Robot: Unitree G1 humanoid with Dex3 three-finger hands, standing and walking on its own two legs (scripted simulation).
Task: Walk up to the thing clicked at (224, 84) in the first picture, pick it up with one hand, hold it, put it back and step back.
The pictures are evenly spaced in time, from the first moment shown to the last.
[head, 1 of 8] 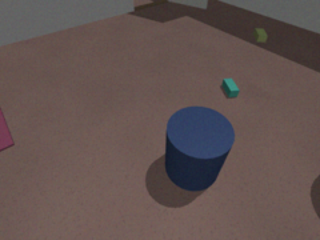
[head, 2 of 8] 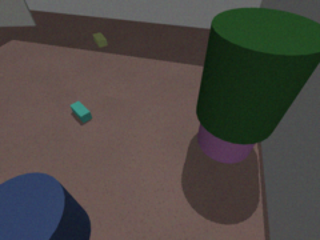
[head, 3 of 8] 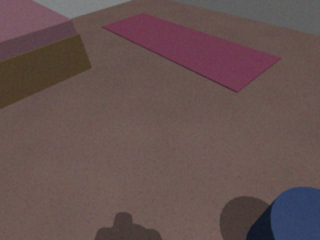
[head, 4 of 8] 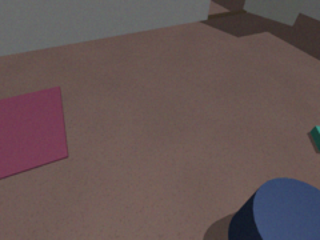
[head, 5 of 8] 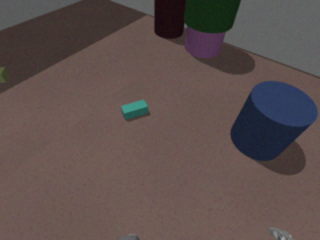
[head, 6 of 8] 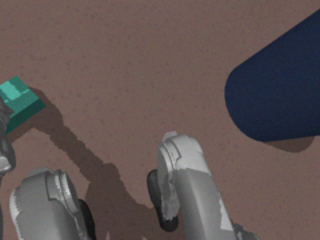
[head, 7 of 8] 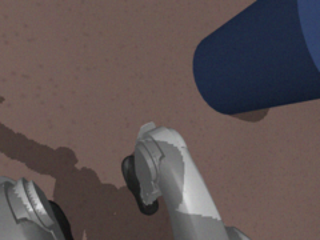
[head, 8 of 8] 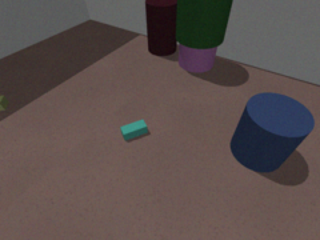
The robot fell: no
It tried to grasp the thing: yes
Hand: left
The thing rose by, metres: 0.64
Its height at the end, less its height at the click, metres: +0.00
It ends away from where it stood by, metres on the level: 0.01
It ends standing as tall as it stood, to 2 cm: yes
